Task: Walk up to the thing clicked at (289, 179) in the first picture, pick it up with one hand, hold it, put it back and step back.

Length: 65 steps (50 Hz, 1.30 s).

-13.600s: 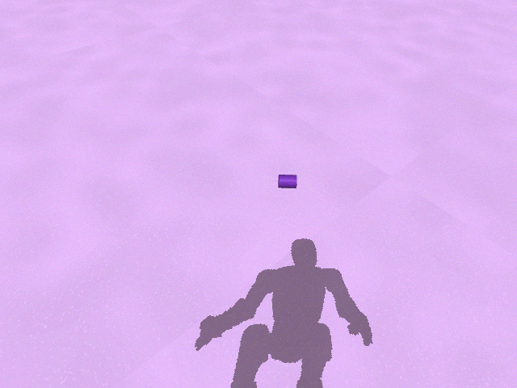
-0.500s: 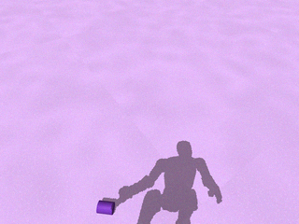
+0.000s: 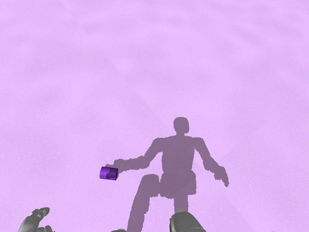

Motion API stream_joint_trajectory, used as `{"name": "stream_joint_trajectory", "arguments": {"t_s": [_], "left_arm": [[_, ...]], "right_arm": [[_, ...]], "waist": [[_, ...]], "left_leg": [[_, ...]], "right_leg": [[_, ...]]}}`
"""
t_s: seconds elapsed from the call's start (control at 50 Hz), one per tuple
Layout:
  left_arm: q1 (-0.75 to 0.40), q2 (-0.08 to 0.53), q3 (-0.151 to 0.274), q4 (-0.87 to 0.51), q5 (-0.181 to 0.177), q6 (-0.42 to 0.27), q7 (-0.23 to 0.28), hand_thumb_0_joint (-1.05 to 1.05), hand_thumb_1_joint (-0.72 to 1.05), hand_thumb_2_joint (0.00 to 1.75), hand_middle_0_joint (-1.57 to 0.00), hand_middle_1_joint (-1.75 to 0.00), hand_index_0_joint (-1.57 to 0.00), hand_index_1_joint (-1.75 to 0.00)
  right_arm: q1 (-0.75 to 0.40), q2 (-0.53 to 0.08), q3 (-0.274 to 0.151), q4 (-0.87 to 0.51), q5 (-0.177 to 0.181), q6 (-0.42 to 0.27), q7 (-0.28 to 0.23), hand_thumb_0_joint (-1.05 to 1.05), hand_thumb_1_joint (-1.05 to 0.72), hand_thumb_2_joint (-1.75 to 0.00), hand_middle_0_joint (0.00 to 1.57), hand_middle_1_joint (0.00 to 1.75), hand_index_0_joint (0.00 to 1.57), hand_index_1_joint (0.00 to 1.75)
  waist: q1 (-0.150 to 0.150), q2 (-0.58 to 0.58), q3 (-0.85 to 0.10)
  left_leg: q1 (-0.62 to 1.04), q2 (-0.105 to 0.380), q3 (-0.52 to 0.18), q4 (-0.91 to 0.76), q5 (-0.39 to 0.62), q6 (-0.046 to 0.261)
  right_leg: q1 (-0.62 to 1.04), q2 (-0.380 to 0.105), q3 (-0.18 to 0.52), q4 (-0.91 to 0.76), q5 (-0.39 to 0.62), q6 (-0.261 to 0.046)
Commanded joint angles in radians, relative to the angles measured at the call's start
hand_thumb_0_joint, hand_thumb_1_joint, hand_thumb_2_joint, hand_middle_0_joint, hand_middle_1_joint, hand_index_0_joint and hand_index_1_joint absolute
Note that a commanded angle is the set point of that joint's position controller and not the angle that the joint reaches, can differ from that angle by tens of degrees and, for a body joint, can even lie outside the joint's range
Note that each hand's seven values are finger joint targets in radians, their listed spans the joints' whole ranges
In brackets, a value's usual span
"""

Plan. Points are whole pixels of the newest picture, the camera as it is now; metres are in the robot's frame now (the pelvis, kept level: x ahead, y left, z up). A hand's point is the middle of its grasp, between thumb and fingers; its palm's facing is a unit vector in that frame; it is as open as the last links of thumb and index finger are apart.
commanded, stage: walk up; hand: left
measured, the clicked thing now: (109, 173) +0.49 +0.22 -0.71
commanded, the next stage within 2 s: none
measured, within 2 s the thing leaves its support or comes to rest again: neither
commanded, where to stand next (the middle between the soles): +0.11 +0.00 m, yaw -2 degrees
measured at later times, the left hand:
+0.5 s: hand out of the picture +0.01 +0.23 -0.11, palm faces -0.06 -0.91 -0.42, open 7.4 cm
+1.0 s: hand out of the picture -0.19 +0.23 -0.14, palm faces -0.05 -0.92 -0.39, open 7.4 cm
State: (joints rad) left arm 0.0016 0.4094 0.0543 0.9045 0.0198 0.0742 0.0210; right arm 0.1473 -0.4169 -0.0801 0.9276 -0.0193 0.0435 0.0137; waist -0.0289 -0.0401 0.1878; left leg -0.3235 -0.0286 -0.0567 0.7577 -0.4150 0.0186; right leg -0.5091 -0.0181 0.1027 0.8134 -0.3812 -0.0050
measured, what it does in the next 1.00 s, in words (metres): walks backwards: right foot, then left foot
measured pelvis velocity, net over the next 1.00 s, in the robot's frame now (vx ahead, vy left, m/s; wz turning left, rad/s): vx -0.25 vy -0.04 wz -0.09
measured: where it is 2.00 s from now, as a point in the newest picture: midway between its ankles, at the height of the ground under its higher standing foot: outside the picture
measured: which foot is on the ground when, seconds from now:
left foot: down 0.00-0.32, up 0.34-0.64, down 0.66-1.00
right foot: up 0.00-0.28, down 0.30-0.68, up 0.70-0.96, down 0.98-1.00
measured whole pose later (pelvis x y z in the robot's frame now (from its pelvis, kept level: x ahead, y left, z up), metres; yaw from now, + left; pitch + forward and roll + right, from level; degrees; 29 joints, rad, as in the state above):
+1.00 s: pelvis -0.25 -0.04 +0.01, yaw -5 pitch -3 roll -1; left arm 0.27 0.38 0.08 0.93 0.02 0.03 -0.01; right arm 0.12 -0.39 -0.05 0.82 -0.04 0.02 0.00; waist 0.03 0.01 0.13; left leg -0.37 0.08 0.00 0.66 -0.25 0.01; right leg -0.16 0.04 0.05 0.61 -0.40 0.00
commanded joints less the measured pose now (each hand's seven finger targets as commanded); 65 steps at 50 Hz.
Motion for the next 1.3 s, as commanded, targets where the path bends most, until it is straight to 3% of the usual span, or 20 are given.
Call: {"name": "stream_joint_trajectory", "arguments": {"t_s": [0.0,0.06,0.2,0.26,0.3,0.32,0.34,0.42,0.54,0.62,0.66,0.7,0.76,0.86,0.94,0.98,1.02,1.08,1.2,1.28], "left_arm": [[0.082,0.145,0.049,-0.095,-0.001,-0.009,0.02,0.0,0.9,0.9,-0.2,-0.3,-0.2,-0.3],[0.103,0.199,0.064,-0.052,-0.006,-0.011,0.016,0.0,0.9,0.9,-0.2,-0.3,-0.2,-0.3],[0.078,0.146,0.068,-0.132,0.007,-0.041,-0.005,0.0,0.9,0.9,-0.2,-0.3,-0.2,-0.3],[0.217,0.129,0.077,-0.077,0.01,-0.051,-0.002,0.0,0.9,0.9,-0.2,-0.3,-0.2,-0.3],[0.202,0.25,0.11,-0.094,0.022,-0.054,-0.001,0.0,0.9,0.9,-0.2,-0.3,-0.2,-0.3],[0.155,0.322,0.114,-0.126,0.018,-0.052,-0.003,0.0,0.9,0.9,-0.2,-0.3,-0.2,-0.3],[0.131,0.299,0.113,-0.148,0.012,-0.056,0.0,0.0,0.9,0.9,-0.2,-0.3,-0.2,-0.3],[0.081,0.175,0.092,-0.179,0.015,-0.047,0.005,0.0,0.9,0.9,-0.2,-0.3,-0.2,-0.3],[0.17,0.171,0.089,-0.215,0.024,-0.031,0.019,0.0,0.9,0.9,-0.2,-0.3,-0.2,-0.3],[0.14,0.181,0.075,-0.23,-0.003,-0.014,0.003,0.0,0.9,0.9,-0.2,-0.3,-0.2,-0.3],[0.165,0.108,0.058,-0.231,-0.012,-0.013,-0.001,0.0,0.9,0.9,-0.2,-0.3,-0.2,-0.3],[0.116,0.181,0.084,-0.216,0.005,-0.006,0.017,0.0,0.9,0.9,-0.2,-0.3,-0.2,-0.3],[0.218,0.171,0.091,-0.156,-0.008,-0.012,-0.004,0.0,0.9,0.9,-0.2,-0.3,-0.2,-0.3],[0.206,0.144,0.07,-0.134,-0.001,-0.056,-0.029,0.0,0.9,0.9,-0.2,-0.3,-0.2,-0.3],[0.351,0.134,0.076,-0.016,0.004,-0.099,-0.017,0.0,0.9,0.9,-0.2,-0.3,-0.2,-0.3],[0.347,0.234,0.097,-0.014,0.033,-0.118,-0.005,0.0,0.9,0.9,-0.2,-0.3,-0.2,-0.3],[0.18,0.339,0.11,-0.077,0.037,-0.111,-0.006,0.0,0.9,0.9,-0.2,-0.3,-0.2,-0.3],[0.135,0.208,0.085,-0.075,0.021,-0.135,-0.003,0.0,0.9,0.9,-0.2,-0.3,-0.2,-0.3],[0.286,0.225,0.096,-0.047,0.013,-0.138,-0.006,0.0,0.9,0.9,-0.2,-0.3,-0.2,-0.3],[0.24,0.213,0.076,-0.067,-0.008,-0.124,-0.005,0.0,0.9,0.9,-0.2,-0.3,-0.2,-0.3]], "right_arm": [[-0.003,-0.318,-0.061,-0.093,-0.023,-0.026,-0.028,0.0,-0.9,-0.9,0.2,0.3,0.2,0.3],[-0.111,-0.26,-0.052,-0.131,-0.026,-0.031,-0.043,0.0,-0.9,-0.9,0.2,0.3,0.2,0.3],[0.077,-0.232,-0.047,-0.119,-0.002,-0.028,-0.062,0.0,-0.9,-0.9,0.2,0.3,0.2,0.3],[-0.005,-0.23,-0.033,-0.14,0.011,-0.01,-0.054,0.0,-0.9,-0.9,0.2,0.3,0.2,0.3],[-0.005,-0.155,-0.006,-0.166,0.028,-0.014,-0.054,0.0,-0.9,-0.9,0.2,0.3,0.2,0.3],[-0.042,-0.155,-0.014,-0.173,0.026,-0.009,-0.074,0.0,-0.9,-0.9,0.2,0.3,0.2,0.3],[-0.016,-0.187,-0.031,-0.152,0.029,-0.008,-0.075,0.0,-0.9,-0.9,0.2,0.3,0.2,0.3],[0.051,-0.159,-0.006,-0.112,0.032,-0.019,-0.07,0.0,-0.9,-0.9,0.2,0.3,0.2,0.3],[0.045,-0.134,-0.003,-0.149,0.01,-0.041,-0.073,0.0,-0.9,-0.9,0.2,0.3,0.2,0.3],[0.124,-0.144,-0.027,-0.11,-0.008,-0.051,-0.062,0.0,-0.9,-0.9,0.2,0.3,0.2,0.3],[0.045,-0.27,-0.055,-0.144,-0.027,-0.047,-0.055,0.0,-0.9,-0.9,0.2,0.3,0.2,0.3],[0.006,-0.326,-0.069,-0.159,-0.018,-0.046,-0.056,0.0,-0.9,-0.9,0.2,0.3,0.2,0.3],[-0.094,-0.197,-0.032,-0.184,-0.029,-0.051,-0.055,0.0,-0.9,-0.9,0.2,0.3,0.2,0.3],[-0.003,-0.183,-0.037,-0.157,-0.02,-0.054,-0.035,0.0,-0.9,-0.9,0.2,0.3,0.2,0.3],[-0.031,-0.212,-0.039,-0.16,-0.023,-0.022,-0.019,0.0,-0.9,-0.9,0.2,0.3,0.2,0.3],[-0.014,-0.085,0.001,-0.185,0.0,-0.019,-0.016,0.0,-0.9,-0.9,0.2,0.3,0.2,0.3],[-0.052,-0.186,-0.039,-0.155,-0.003,-0.019,-0.026,0.0,-0.9,-0.9,0.2,0.3,0.2,0.3],[0.008,-0.156,-0.027,-0.099,0.013,-0.036,-0.01,0.0,-0.9,-0.9,0.2,0.3,0.2,0.3],[-0.018,-0.135,-0.009,-0.104,-0.007,-0.06,-0.003,0.0,-0.9,-0.9,0.2,0.3,0.2,0.3],[0.072,-0.118,-0.017,-0.065,-0.005,-0.082,-0.005,0.0,-0.9,-0.9,0.2,0.3,0.2,0.3]], "waist": [[0.028,0.209,-0.237],[0.067,0.244,-0.188],[-0.008,0.19,-0.285],[0.06,0.175,-0.324],[0.05,-0.097,-0.297],[0.088,-0.225,-0.262],[0.07,-0.188,-0.197],[0.026,-0.099,-0.177],[0.077,-0.17,-0.253],[0.025,-0.11,-0.306],[0.051,0.218,-0.274],[0.003,0.239,-0.21],[0.083,0.162,-0.175],[0.001,0.233,-0.201],[0.066,0.235,-0.211],[0.057,-0.098,-0.142],[0.075,-0.102,0.004],[0.021,-0.04,-0.011],[0.1,-0.167,-0.096],[0.045,-0.135,-0.19]], "left_leg": [[0.053,0.366,-0.379,-0.328,0.725,0.231],[0.0,0.302,-0.264,-0.302,0.542,0.226],[0.371,0.268,-0.23,-0.147,0.761,0.204],[0.215,0.199,-0.114,-0.043,0.674,0.125],[-0.163,0.001,-0.068,0.122,0.156,0.018],[-0.141,-0.053,-0.044,0.331,-0.253,-0.003],[-0.093,-0.018,-0.094,0.447,-0.273,-0.01],[-0.177,-0.089,-0.092,0.448,-0.116,-0.026],[-0.158,0.003,-0.017,0.038,-0.125,-0.038],[0.122,0.015,0.037,-0.393,0.295,-0.005],[0.264,0.316,-0.364,-0.396,0.572,0.138],[-0.022,0.489,-0.484,-0.434,0.469,0.318],[0.045,0.272,-0.156,-0.382,0.444,0.194],[0.218,0.218,-0.13,-0.383,0.036,0.177],[0.055,0.197,-0.063,-0.238,0.02,0.144],[-0.24,0.035,0.019,0.034,-0.133,0.011],[-0.088,0.038,-0.125,0.179,-0.133,-0.028],[-0.14,0.002,-0.127,0.156,0.018,-0.034],[-0.16,0.03,-0.018,-0.059,-0.044,-0.035],[0.072,0.003,0.071,-0.325,0.15,-0.004]], "right_leg": [[-0.003,0.152,0.105,0.4,-0.258,-0.034],[0.048,0.11,0.09,0.437,-0.134,-0.005],[0.045,0.053,-0.023,-0.063,-0.142,0.014],[0.334,0.041,-0.074,-0.45,0.216,-0.016],[0.51,-0.18,0.252,-0.357,0.617,-0.116],[0.311,-0.37,0.417,-0.388,0.749,-0.297],[0.184,-0.391,0.434,-0.408,0.727,-0.325],[0.325,-0.173,0.109,-0.298,0.797,-0.198],[0.533,-0.202,0.14,-0.229,0.82,-0.215],[0.381,-0.146,0.098,-0.097,0.606,-0.124],[0.028,0.097,-0.01,0.115,-0.064,-0.028],[0.129,0.086,0.083,0.417,-0.28,-0.012],[0.072,0.118,0.091,0.439,-0.123,-0.014],[0.095,0.062,-0.017,0.008,-0.137,0.03],[0.4,0.059,-0.119,-0.489,-0.004,-0.013],[0.451,-0.153,0.329,-0.568,-0.128,-0.08],[-0.032,-0.372,0.55,-0.667,-0.537,-0.237],[0.193,-0.193,0.211,-0.566,-0.119,-0.142],[0.46,-0.218,0.132,-0.465,0.285,-0.159],[0.438,-0.196,0.025,-0.286,0.619,-0.124]]}}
